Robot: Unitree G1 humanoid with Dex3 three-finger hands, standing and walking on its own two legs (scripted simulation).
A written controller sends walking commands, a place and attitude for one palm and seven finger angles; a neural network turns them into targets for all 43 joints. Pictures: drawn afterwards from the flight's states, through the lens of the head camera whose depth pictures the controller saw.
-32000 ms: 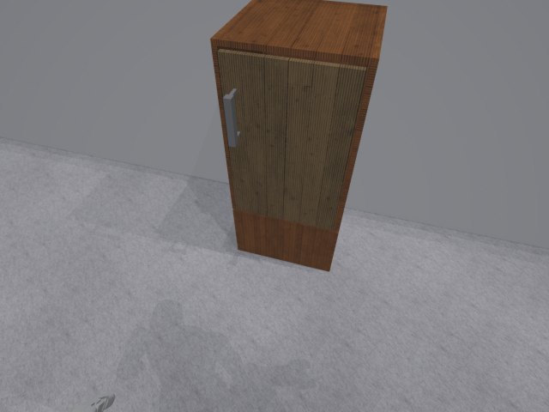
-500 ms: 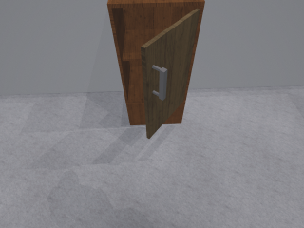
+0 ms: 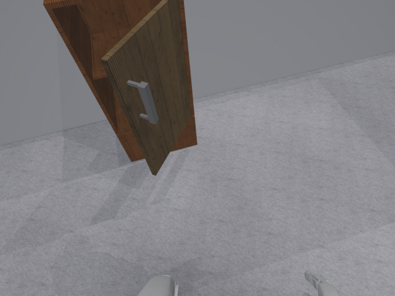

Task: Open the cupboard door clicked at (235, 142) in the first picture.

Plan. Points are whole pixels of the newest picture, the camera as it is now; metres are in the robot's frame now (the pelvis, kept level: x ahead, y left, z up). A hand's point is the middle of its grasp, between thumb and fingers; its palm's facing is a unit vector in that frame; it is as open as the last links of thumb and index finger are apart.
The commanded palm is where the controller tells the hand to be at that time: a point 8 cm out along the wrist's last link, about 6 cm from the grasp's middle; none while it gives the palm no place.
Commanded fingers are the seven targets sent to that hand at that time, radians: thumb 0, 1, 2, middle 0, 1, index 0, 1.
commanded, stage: walk to a spot facing it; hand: left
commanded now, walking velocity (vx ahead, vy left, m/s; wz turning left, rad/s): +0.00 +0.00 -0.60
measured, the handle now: (143, 102) +0.61 +0.22 -0.05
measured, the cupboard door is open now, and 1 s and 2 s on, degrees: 50 50 50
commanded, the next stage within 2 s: none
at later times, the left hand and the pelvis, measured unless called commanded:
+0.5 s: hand (116, 272) +0.17 +0.22 -0.17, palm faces -0.26 -0.93 -0.24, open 7.4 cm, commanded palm none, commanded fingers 0.00 0.90 0.90 -0.20 -0.30 -0.20 -0.30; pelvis +0.01 +0.04 +0.00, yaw -17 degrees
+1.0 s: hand (168, 235) +0.26 +0.11 -0.17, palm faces -0.59 -0.79 -0.17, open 7.4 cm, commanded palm none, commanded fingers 0.00 0.90 0.90 -0.20 -0.30 -0.20 -0.30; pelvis +0.07 +0.01 -0.01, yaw -36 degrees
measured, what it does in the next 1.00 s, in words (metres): steps on the spot, turning right: left foot, then right foot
